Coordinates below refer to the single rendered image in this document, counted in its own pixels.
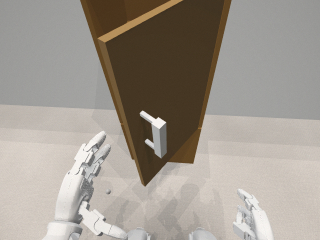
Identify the robot right hand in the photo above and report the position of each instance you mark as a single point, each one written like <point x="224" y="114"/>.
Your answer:
<point x="257" y="225"/>

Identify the handle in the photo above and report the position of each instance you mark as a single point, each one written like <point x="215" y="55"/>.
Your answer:
<point x="159" y="132"/>

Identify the right robot thigh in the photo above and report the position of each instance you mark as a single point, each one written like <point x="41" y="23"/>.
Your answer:
<point x="201" y="235"/>

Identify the left robot thigh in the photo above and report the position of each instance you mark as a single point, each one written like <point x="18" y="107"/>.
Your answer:
<point x="137" y="234"/>

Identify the robot thigh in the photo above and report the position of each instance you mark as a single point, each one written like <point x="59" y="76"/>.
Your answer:
<point x="137" y="234"/>
<point x="201" y="235"/>

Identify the robot left hand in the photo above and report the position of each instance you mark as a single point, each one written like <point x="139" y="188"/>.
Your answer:
<point x="78" y="183"/>

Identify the cupboard door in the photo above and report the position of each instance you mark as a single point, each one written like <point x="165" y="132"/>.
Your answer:
<point x="160" y="63"/>

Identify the left robot forearm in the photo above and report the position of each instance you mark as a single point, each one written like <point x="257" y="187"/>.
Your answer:
<point x="63" y="230"/>

